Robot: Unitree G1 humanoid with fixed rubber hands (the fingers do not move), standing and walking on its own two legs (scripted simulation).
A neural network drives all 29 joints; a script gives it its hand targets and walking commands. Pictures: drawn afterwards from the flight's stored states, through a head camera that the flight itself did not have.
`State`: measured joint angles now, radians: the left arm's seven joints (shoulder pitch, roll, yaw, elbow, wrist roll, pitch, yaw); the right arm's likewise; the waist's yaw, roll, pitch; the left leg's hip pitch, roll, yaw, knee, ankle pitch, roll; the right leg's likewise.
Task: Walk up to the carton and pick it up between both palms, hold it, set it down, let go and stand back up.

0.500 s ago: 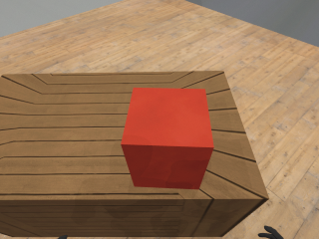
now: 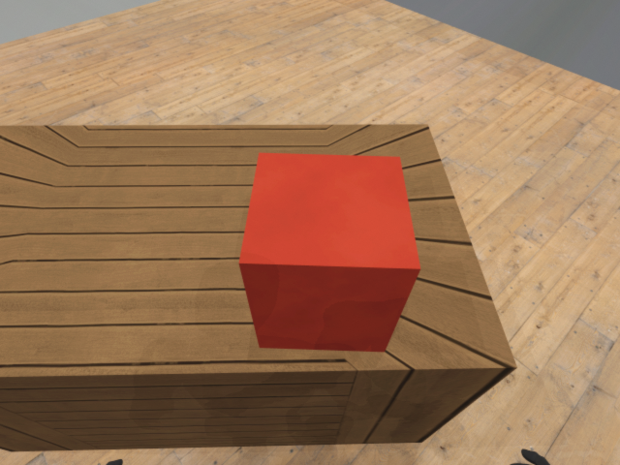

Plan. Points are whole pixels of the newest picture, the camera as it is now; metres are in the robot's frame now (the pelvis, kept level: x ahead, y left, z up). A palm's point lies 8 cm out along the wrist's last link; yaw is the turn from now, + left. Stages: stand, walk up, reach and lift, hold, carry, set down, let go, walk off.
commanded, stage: walk up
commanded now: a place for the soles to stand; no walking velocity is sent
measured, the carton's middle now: (325, 258) +0.42 -0.01 -0.01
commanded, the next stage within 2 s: stand in 0.82 s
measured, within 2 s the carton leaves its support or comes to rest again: neither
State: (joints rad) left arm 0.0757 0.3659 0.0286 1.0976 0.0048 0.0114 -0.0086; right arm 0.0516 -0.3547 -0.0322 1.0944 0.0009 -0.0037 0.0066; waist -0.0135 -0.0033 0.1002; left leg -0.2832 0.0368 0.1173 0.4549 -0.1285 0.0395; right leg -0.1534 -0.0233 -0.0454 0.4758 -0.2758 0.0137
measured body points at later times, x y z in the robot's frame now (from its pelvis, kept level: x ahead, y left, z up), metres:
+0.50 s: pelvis -0.04 -0.02 -0.01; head +0.00 -0.02 +0.44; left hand +0.03 +0.28 -0.14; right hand +0.07 -0.32 -0.14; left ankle -0.02 +0.10 -0.74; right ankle -0.01 -0.13 -0.74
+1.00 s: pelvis -0.03 -0.02 +0.01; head -0.03 -0.02 +0.46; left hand +0.07 +0.28 -0.11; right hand +0.06 -0.32 -0.12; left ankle -0.02 +0.10 -0.74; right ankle -0.01 -0.13 -0.74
